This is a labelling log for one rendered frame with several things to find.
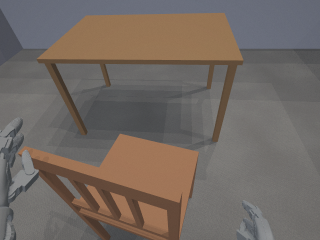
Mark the robot left hand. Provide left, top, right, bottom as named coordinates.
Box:
left=0, top=117, right=39, bottom=207

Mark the chair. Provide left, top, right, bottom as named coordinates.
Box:
left=17, top=134, right=199, bottom=240

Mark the robot right hand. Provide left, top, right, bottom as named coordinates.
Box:
left=236, top=200, right=275, bottom=240

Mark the left robot forearm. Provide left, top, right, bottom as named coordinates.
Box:
left=0, top=206, right=17, bottom=240

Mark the table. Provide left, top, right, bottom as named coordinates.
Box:
left=37, top=13, right=244, bottom=142

